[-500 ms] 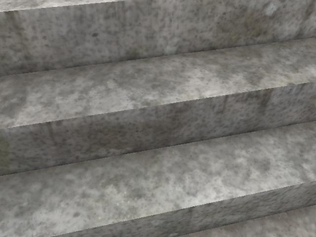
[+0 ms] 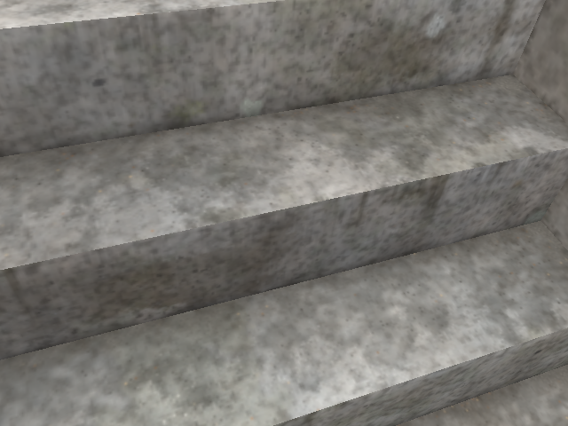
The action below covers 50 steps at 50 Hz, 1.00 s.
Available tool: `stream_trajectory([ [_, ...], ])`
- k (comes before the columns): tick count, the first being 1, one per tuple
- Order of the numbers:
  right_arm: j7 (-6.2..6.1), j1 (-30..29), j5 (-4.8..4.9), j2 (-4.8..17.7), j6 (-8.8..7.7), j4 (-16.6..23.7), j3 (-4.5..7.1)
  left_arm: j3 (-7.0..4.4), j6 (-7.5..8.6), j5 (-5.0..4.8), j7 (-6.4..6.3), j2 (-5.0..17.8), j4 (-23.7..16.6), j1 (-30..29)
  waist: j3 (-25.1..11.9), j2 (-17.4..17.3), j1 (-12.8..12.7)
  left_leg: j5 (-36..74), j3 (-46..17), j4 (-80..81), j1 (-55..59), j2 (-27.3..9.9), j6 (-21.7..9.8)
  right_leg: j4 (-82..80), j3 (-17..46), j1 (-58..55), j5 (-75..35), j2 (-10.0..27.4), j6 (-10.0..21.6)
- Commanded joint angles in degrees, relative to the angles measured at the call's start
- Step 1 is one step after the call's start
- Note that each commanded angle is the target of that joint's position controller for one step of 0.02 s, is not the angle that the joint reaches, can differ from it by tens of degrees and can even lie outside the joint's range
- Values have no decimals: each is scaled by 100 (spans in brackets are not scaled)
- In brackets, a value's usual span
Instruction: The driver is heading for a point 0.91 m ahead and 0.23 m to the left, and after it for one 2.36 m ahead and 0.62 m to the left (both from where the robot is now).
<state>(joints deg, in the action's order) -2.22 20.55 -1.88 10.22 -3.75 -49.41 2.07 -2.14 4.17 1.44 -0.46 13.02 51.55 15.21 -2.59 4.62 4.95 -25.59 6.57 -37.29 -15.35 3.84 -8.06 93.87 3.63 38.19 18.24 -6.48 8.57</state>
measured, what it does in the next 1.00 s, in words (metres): climbs: right foot 0.21 m higher, then left foot 0.21 m higher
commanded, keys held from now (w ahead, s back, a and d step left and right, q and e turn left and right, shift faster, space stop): w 0.92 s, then w+q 0.08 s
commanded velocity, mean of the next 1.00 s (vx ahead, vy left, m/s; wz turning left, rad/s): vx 0.49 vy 0.00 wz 0.01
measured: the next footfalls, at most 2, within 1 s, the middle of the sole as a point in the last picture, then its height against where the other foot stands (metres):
right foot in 0.26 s outside the picture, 0.21 m higher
left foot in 0.68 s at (202, 384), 0.21 m higher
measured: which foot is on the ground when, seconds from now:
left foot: down 0.00-0.28, up 0.30-0.66, down 0.68-1.00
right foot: up 0.00-0.24, down 0.26-0.70, up 0.72-1.00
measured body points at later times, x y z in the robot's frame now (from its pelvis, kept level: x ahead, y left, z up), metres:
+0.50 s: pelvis +0.22 -0.01 +0.22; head +0.22 +0.00 +0.67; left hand +0.20 +0.23 +0.06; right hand +0.47 -0.20 +0.18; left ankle +0.24 +0.13 -0.14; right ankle +0.23 -0.08 -0.50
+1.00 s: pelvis +0.44 +0.02 +0.43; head +0.44 +0.02 +0.88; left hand +0.67 +0.18 +0.36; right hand +0.36 -0.20 +0.28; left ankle +0.40 +0.09 -0.29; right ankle +0.52 -0.13 +0.01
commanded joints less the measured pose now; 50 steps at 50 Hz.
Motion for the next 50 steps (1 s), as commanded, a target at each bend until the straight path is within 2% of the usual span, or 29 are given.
stream_trajectory([
  [1, 28, 666, 5, 402, 2, -344, 48, 262, 137, 278, 55, -316, -1965, -1597, 1277, -1004, -554, -1751, -3844, 3231, 1006, -2657, -1089, 4274, 568, 4529, 922, 209, -139],
  [4, 142, 515, 17, 168, -391, -554, -95, 388, -66, 109, -43, -634, -2321, -2190, 1803, 80, -658, 769, -1985, 3056, 108, -1915, -200, 3958, 129, 4712, 723, 400, -17],
  [8, 157, 1231, 301, 305, -465, -1013, -70, 614, -262, -130, -108, -930, -3145, -3192, 1568, -287, -516, 4208, -753, 4150, -648, -1383, 152, 1176, -1442, 3109, 984, 994, 232],
  [9, 69, 1150, 431, 333, -360, -950, -62, 734, -318, -252, -93, -1036, -2912, -2785, 940, -433, -550, 6148, -118, 4440, -995, -1178, 48, -681, -1911, 935, 844, 910, 307],
  [10, -33, 1332, 571, 435, -362, -801, -28, 598, -352, -361, -42, -814, -2415, -2193, -178, -284, -511, 9365, -282, 3677, -913, -1129, -168, -1161, -2452, -908, 1073, 165, 172],
  [11, -87, 1044, 530, 1138, -547, -548, 79, 458, -411, -373, -110, -728, -2104, -1015, -1394, -944, -1151, 12913, -489, 2543, -265, -1650, -197, -722, -1962, -1949, 524, 55, 212],
  [12, -1, 711, 562, 1910, -686, -391, 382, 285, -485, -329, -154, -342, -1859, 250, -2153, -1618, -1710, 13418, -572, 1159, 971, -1993, -269, -1878, -1424, -2023, 538, 222, 295],
  [13, 179, 731, 710, 1852, -795, -286, 442, 160, -478, -56, -129, 51, -1721, 503, -2629, -1659, -1808, 13221, -655, -97, 1326, -1881, -327, -3125, -999, -2712, 657, 9, 338],
  [14, 361, 538, 632, 1357, -872, -69, 403, -152, -455, 177, -163, 641, -1479, 695, -2598, -730, -1757, 10445, -903, -2005, 7, -1213, -119, -4638, 1356, -3522, 874, 1019, 792],
  [15, 552, -169, 371, 804, -797, 268, 391, -370, -591, 175, -272, 1113, -1120, 570, -2448, 552, -1705, 3495, -1002, -5572, -1577, 525, 70, -6991, 4519, -3341, 1130, 2126, 1531],
  [16, 509, -541, 6, 308, -736, 799, 350, -407, -446, 74, -182, 891, -1147, -261, -2170, -165, -1263, 2875, -2005, -8476, -2595, 512, 199, -7433, 4656, -2827, 1612, 2207, 1392],
  [17, 417, -1084, -147, -213, -624, 1374, 230, -399, -290, 7, -140, 720, -822, -719, -1413, -412, -774, 3068, -1901, -9452, -3588, 349, 70, -7225, 4012, -2375, 2448, 2240, 1101],
  [19, 249, -1282, -148, -950, -478, 1776, -205, -64, -67, 79, -142, -377, 182, -289, 487, -1119, -239, 2279, -2043, -9914, -4961, 161, -166, -6996, 2154, -1294, 1394, 1961, 509],
  [21, 155, -786, 32, -1217, -300, 1632, -399, 117, 60, 125, -23, -799, 513, 8, 734, -1056, 112, 1926, -1920, -9661, -5268, 11, -135, -7183, 717, -1117, -291, 1765, 111],
  [25, -138, -2092, 332, -1166, -2, 1948, -553, 157, 517, -8, 266, -348, 999, 609, 1054, -434, -53, 807, -1156, -10503, -6391, 148, -180, -8189, -104, -958, -638, 1758, 93],
  [28, -112, -2884, 183, -878, 110, 2379, -630, 151, 558, -113, 200, -95, 1067, 834, 792, -535, -84, 1396, -401, -8384, -5579, -316, -117, -8974, -504, -889, -777, 1468, -47],
  [29, -92, -3115, 192, -721, 157, 2422, -669, 100, 498, -307, 33, 143, 995, 1085, 401, -462, -269, 1383, 379, -7086, -4772, -560, -46, -9728, -560, -1272, -1781, 1617, 65],
  [31, 12, -2659, 99, -946, 158, 2088, -721, 27, 337, -320, -240, 299, 877, 1189, -322, -61, -248, 830, 315, -5941, -3524, -676, -248, -9439, -1137, -2412, -4220, 1609, 255],
  [32, 94, -2201, 234, -739, 97, 1708, -680, 66, 338, -409, -268, 279, 630, 1097, -843, -261, -163, 237, 900, -4978, -2163, -231, -208, -8839, -1337, -2373, -7640, 1614, 414],
  [34, 68, -1059, 314, -369, 153, 1453, -549, -191, 537, -379, -207, 1129, 531, 1414, -1978, 865, 183, -1035, 632, -3763, -1139, 278, -98, -6919, -976, -3786, -11779, 2158, 817],
  [35, 47, -651, 233, 41, 166, 1329, -395, -281, 617, -333, -63, 1178, 339, 1218, -2371, 971, 346, -1332, 133, -2784, -536, 334, -112, -5732, -874, -3999, -11206, 2125, 685],
  [36, -15, 58, 29, 675, 214, 1019, -126, -297, 668, -302, 108, 881, 12, 1134, -2512, 6, 435, -1979, -2271, -1784, 471, -750, -630, -3955, -655, -2371, -9225, 1709, 332],
  [37, -217, 583, -83, 1145, 463, 606, 123, -338, 647, -114, 410, 543, -333, 349, -2253, -1330, 627, -3889, -5665, 1184, 792, -1527, -1256, -1741, -426, -361, -2994, 378, 229],
  [38, -249, -354, -41, 1310, 441, 620, 346, -313, 572, 202, 396, -118, -809, -176, -1643, -1213, 398, -4108, -6770, 2177, 577, -1937, -1056, 1757, 887, 1325, -1668, -134, -46],
  [40, -132, -934, 54, 361, 183, -107, 136, 91, 451, 308, 255, -1103, -1637, -940, 417, -616, -367, -2659, -4586, 1262, -1091, -1823, -485, 3487, 908, 3066, -2106, 111, 128],
  [42, 43, -668, 19, -841, -5, -776, -179, 296, 284, 159, 95, -1336, -1546, -256, 831, -75, -976, -632, -2788, 1046, -1676, -1430, -30, 3307, 904, 3104, -1886, 185, 119],
  [47, 94, -279, 144, -173, -472, -979, -132, 317, -58, -94, -133, -887, -1505, -500, 721, -477, -1016, 1441, -1427, 1844, -1546, -1327, -417, 2672, -80, 2937, -1654, 436, -143],
  [48, 521, 258, -588, 140, -118, -1189, -128, 431, -351, -93, 367, -332, -1729, -1087, -561, -1417, -786, 1669, -1759, 1709, -610, -1151, -814, 2786, 421, 4183, -1179, 359, 628],
  [50, 712, 1444, -682, -240, 90, -1597, -353, 579, -496, 209, 429, -608, -1635, -1314, -259, -773, -458, 1521, -2721, 1708, 1281, -1737, -988, 3981, 907, 6576, -1070, 450, 842],
])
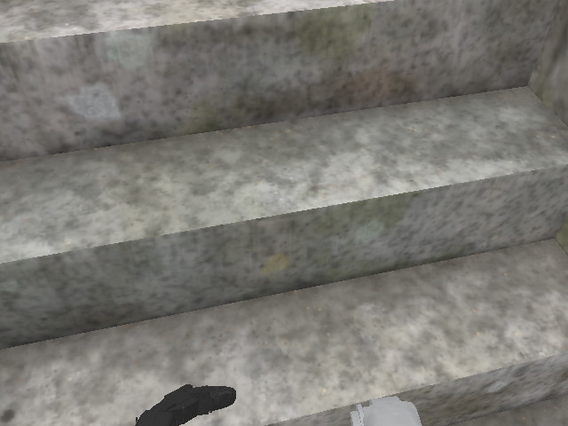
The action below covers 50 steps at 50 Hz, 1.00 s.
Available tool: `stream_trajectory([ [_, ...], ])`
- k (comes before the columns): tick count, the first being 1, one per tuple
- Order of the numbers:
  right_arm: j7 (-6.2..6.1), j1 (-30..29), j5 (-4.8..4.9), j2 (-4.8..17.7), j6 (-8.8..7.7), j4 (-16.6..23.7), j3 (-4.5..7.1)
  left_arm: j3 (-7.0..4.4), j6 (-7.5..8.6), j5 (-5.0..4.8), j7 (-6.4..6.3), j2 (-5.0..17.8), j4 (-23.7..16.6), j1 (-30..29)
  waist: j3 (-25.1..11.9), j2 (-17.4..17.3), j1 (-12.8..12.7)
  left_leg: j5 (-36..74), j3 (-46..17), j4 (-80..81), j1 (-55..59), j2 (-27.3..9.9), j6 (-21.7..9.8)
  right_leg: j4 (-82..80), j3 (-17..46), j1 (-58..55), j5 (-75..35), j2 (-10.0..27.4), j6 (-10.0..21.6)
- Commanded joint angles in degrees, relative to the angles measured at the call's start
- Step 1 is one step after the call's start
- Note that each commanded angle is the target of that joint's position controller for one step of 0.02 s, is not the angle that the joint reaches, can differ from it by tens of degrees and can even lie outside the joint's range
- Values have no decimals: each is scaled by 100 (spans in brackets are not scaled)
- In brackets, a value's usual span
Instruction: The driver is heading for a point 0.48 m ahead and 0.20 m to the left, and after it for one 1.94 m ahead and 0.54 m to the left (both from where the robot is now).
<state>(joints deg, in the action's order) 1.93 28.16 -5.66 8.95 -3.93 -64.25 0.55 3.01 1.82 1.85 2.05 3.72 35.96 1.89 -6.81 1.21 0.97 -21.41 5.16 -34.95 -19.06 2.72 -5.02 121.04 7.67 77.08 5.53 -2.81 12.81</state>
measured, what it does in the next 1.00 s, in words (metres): climbs, turning left: right foot 0.21 m higher, then left foot 0.21 m higher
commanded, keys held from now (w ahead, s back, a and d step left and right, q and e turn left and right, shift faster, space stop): w+q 0.74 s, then q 0.26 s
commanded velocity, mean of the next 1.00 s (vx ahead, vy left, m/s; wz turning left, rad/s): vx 0.45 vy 0.00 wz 0.50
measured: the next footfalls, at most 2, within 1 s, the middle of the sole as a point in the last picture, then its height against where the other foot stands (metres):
right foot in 0.20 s outside the picture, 0.21 m higher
left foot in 0.68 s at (225, 371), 0.21 m higher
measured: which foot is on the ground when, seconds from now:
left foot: down 0.00-0.24, up 0.26-0.66, down 0.68-1.00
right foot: up 0.00-0.18, down 0.20-0.74, up 0.76-1.00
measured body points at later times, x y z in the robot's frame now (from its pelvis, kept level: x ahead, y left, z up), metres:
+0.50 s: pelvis +0.26 -0.06 +0.21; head +0.25 -0.06 +0.66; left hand +0.18 +0.15 +0.05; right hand +0.48 -0.24 +0.10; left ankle +0.25 +0.08 -0.17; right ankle +0.25 -0.17 -0.51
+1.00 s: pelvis +0.47 +0.02 +0.42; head +0.47 +0.01 +0.87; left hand +0.58 +0.32 +0.36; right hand +0.59 -0.17 +0.26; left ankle +0.43 +0.10 -0.30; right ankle +0.57 -0.10 +0.02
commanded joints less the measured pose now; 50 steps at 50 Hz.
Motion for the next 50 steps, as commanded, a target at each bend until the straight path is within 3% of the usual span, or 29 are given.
stream_trajectory([
  [1, 316, 1143, -293, -125, 108, -304, -241, 124, -208, 188, 217, 216, -111, -269, 151, -282, 7, 771, -2354, 1393, 2336, -1605, -1093, 1264, 304, 3256, 343, 270, 482],
  [5, 567, 1313, -385, 41, -31, -643, -188, 71, -375, -61, 42, 574, -659, -2482, 437, -761, 251, 964, -1776, 2623, -154, -1305, -929, -985, -1193, 1294, 73, 1085, 518],
  [7, 763, 714, 66, 365, 22, -586, -148, 331, -746, 36, 246, 231, -934, -3334, 65, -1152, -6, 3815, -1510, 3864, -2126, -1673, -1489, -2803, -1669, -2035, 1231, 707, 274],
  [9, 752, 141, 427, 1106, -344, -245, -32, 114, -779, 24, 417, 672, -275, -1796, -931, -1557, -696, 10477, -1165, 2431, -173, -1998, -1435, -3621, -1849, -3042, 987, 3, -229],
  [11, 823, 355, 429, 1308, -429, -373, 198, -102, -747, 38, 226, 1208, 78, -720, -1587, -1446, -935, 12190, -1157, 474, 1651, -1823, -1110, -6759, -1459, -4149, 1439, -312, -217],
  [12, 930, 1017, -144, 667, -387, -527, 5, -150, -722, -52, 155, 1154, 805, 1360, -3368, -43, -1075, 10028, -1403, -1451, -269, -1650, -981, -6750, 809, -7366, -1397, 891, 823],
  [13, 206, 73, 831, 658, -639, 348, 334, -565, -299, 111, -295, 1687, 1290, 2636, -2864, 906, -1354, 4129, -607, -4024, -1368, -70, -416, -7942, 3099, -8088, 1486, 2141, 997],
  [14, 64, -727, 523, 499, -617, 620, 377, -655, -162, -146, -412, 1599, 1630, 1866, -2104, 602, -1026, 2279, -1391, -6640, -2353, -176, -371, -9228, 3847, -6742, 4028, 2110, 746],
  [16, -151, -1870, 286, -472, -439, 1801, 183, -626, 173, -94, -404, 1168, 2182, 860, 58, 275, -252, 2708, -1516, -8309, -3771, -159, -551, -9159, 2615, -5281, 4431, 2131, 41],
  [17, 304, -1280, 549, -280, -70, 705, 61, -337, 99, -7, 19, 636, 2111, 801, 926, 343, -625, 2663, -2576, -8731, -4772, 51, -968, -9575, 2006, -4923, 2291, 1973, 232],
  [19, 558, -1219, 596, -522, 98, 1029, -9, -257, 58, 87, 153, 226, 2398, 619, 451, -196, -58, 1854, -2306, -9367, -5527, 91, -1483, -9685, 1039, -5436, -102, 1937, 288],
  [20, 594, -1246, 444, -414, 129, 1141, -35, -208, 116, 126, 226, 125, 2550, 787, 183, -537, 111, 2094, -2093, -9383, -5824, -72, -1651, -9708, 592, -5762, -274, 1984, 202],
  [22, 542, -1418, 539, -408, 188, 1260, -91, -161, 243, 322, 254, 109, 2468, 286, 56, -499, 554, 2016, -1674, -9115, -5612, -190, -1629, -10274, -752, -5304, 4, 1658, -183],
  [23, 602, -1740, 581, -398, 253, 1359, -181, -188, 274, 394, 214, 337, 2542, 527, 75, 136, 435, 1540, -1260, -10321, -5853, -188, -1589, -10576, -926, -5271, 255, 1593, -53],
  [28, 352, -3467, 633, 77, 389, 2213, -342, -61, 289, 712, 273, 473, 3019, 1933, -157, -227, 260, 2185, -803, -8239, -6454, -604, -1596, -11014, -1793, -6092, -302, 1426, -316],
  [30, 138, -4316, 551, 262, 746, 2565, -325, -114, 319, 649, 360, 715, 3124, 2399, -190, 345, 63, 1547, -287, -7135, -6124, -780, -1376, -11420, -1877, -6400, -1846, 1564, -152],
  [31, 276, -4972, 430, 333, 1127, 2958, -462, -210, 237, 402, 658, 1229, 3156, 1983, -21, 760, 413, -121, 391, -5455, -4435, -488, -1256, -12252, -1908, -5314, -4859, 1891, 473],
  [32, 398, -5206, 449, 272, 1386, 3055, -531, -238, 205, 406, 803, 1574, 3270, 2411, -303, 883, 354, -315, 499, -5021, -3919, -187, -1037, -12016, -1643, -5538, -7002, 2236, 852],
  [34, 497, -2965, 413, 332, 1252, 2430, -393, -510, 456, 74, 814, 2383, 2962, 1828, -970, 1167, 1094, 469, 685, -4217, -3819, 275, -751, -10699, -2211, -8079, -10994, 2599, 884],
  [35, 400, -2682, 424, 683, 1159, 2210, -254, -466, 450, 135, 815, 2149, 2996, 2130, -1363, 1222, 835, 71, 738, -3459, -3447, 689, -796, -9935, -2128, -8743, -11776, 2480, 830],
  [36, 280, -2170, 504, 920, 1146, 1936, -157, -379, 427, 490, 806, 1745, 3143, 2829, -1968, 862, 625, 1218, -60, -3272, -2027, 651, -986, -8965, -1866, -8062, -11455, 2240, 559],
  [37, -32, -1740, 269, 440, 664, 1765, -35, -615, 622, -483, -36, 1854, 2076, 1939, -1573, 192, 652, -1291, -437, -3008, -573, 837, -815, -7642, -2319, -6868, -7940, 1573, -14],
  [39, -416, -1932, 317, 1122, 556, 1489, 262, -598, 693, -85, -219, 1473, 1346, 656, -1050, -1492, 596, -3833, -5200, 585, -433, -444, -1423, -2815, -1094, -3895, -1190, 122, -523],
  [40, -387, -2348, 303, 1132, 499, 1481, 257, -431, 573, 219, -227, 703, 859, 396, -595, -1150, 237, -2971, -5139, 1107, -868, -622, -1245, -661, -137, -3255, -756, -2, -594],
  [42, -406, -2235, 254, 721, 240, 1061, 233, -236, 594, 225, -200, 103, 223, 522, 458, -303, -284, -1660, -4263, 665, -1279, -565, -907, 222, -136, -2147, -541, -36, -590],
  [43, 27, -1726, 288, 394, 230, 955, -29, -250, 290, -243, 172, 384, 979, 1103, 487, -504, 285, 1103, -3824, 368, -913, -678, -1207, 109, 1373, -897, -157, -582, -348],
  [45, 221, -1274, 211, 398, 164, 860, -119, -322, 257, 6, 155, 925, 276, 804, -290, -245, -159, 4760, -3363, 273, 233, -1034, -1572, 217, 713, -83, 849, -348, -541],
  [48, 162, -1431, 158, 508, 108, 1085, 15, -250, 218, -50, -70, 970, -54, 320, -722, -574, -313, 4945, -2547, 704, 479, -1034, -1201, 1413, -149, 328, 2535, -162, -859],
  [50, 159, -723, -230, 671, 97, 840, -13, -91, 114, -59, -103, 842, -414, -108, -589, 208, -207, 4085, -2556, 798, 103, -957, -885, 1322, -121, 510, 1978, -11, -678],
])
Over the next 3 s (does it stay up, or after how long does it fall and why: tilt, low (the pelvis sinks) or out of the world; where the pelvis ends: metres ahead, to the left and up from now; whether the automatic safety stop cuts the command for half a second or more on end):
stays up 0.57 -0.07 0.43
